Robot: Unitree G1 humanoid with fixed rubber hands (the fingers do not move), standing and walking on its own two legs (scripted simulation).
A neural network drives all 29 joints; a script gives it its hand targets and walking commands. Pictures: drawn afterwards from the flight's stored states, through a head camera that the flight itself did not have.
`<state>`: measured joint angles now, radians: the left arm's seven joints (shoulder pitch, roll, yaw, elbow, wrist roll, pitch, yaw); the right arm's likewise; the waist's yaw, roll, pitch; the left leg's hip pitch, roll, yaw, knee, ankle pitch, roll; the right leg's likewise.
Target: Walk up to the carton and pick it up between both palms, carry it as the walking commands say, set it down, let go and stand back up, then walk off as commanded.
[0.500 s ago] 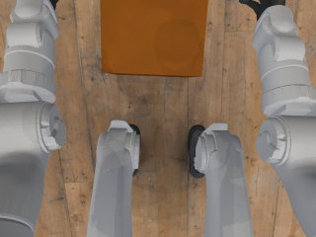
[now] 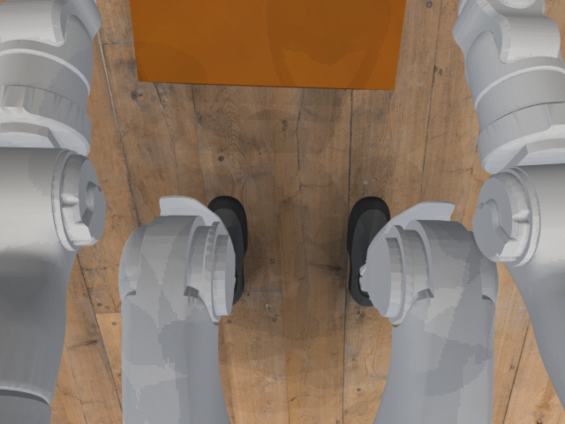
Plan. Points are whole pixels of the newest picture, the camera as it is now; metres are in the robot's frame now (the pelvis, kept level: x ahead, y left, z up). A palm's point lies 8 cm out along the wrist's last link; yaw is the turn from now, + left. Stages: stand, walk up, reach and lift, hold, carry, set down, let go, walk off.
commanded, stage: reach and lift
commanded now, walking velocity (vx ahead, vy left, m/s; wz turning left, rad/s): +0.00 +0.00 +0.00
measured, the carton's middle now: out of the picture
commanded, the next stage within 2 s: none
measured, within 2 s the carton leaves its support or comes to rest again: leaves its support in 1.64 s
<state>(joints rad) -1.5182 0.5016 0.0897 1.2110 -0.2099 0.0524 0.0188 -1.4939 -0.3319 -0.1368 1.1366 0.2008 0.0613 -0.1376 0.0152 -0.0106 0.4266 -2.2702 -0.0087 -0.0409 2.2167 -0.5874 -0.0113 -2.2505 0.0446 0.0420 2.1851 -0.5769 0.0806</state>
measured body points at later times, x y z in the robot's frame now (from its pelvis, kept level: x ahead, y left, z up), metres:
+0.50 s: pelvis -0.01 +0.00 -0.01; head +0.37 +0.02 +0.22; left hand +0.56 +0.24 -0.20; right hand +0.56 -0.15 -0.20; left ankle +0.11 +0.12 -0.33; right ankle +0.11 -0.14 -0.33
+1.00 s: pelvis -0.01 +0.00 +0.00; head +0.38 +0.02 +0.22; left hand +0.56 +0.22 -0.19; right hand +0.56 -0.12 -0.20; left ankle +0.11 +0.12 -0.33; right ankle +0.11 -0.14 -0.33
